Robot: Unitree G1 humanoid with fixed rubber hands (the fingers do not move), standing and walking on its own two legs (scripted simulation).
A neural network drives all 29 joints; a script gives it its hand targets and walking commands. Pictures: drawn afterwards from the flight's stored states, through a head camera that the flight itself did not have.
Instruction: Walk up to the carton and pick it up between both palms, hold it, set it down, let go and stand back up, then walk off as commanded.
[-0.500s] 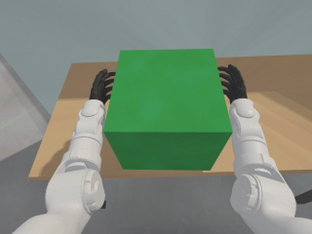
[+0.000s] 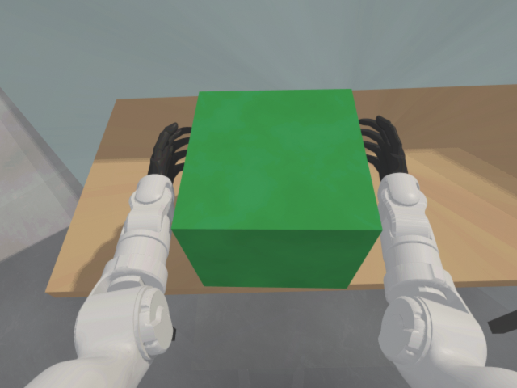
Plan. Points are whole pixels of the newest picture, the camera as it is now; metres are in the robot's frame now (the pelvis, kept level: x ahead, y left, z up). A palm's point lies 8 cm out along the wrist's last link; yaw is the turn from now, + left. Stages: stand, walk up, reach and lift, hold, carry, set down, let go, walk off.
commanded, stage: set down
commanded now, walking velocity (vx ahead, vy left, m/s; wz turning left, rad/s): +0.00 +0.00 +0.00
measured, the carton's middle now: (274, 192) +0.42 +0.00 +0.01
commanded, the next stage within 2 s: none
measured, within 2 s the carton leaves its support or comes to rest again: neither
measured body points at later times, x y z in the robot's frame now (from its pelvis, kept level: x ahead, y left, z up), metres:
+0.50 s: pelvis +0.00 +0.00 +0.00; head +0.05 +0.00 +0.45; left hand +0.43 +0.18 +0.07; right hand +0.42 -0.18 +0.08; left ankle -0.03 +0.10 -0.75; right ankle +0.01 -0.14 -0.75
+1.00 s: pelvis +0.00 +0.00 -0.01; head +0.04 +0.01 +0.44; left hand +0.44 +0.18 +0.07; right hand +0.43 -0.18 +0.07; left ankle -0.03 +0.10 -0.75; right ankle +0.01 -0.14 -0.75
